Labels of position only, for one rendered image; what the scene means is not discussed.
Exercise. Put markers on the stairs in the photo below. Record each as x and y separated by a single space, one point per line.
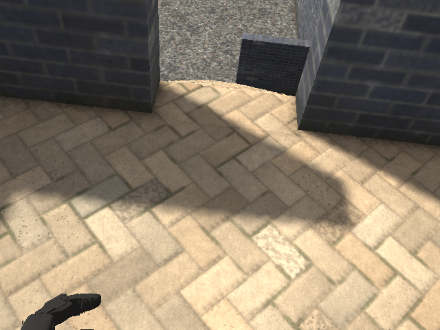
228 85

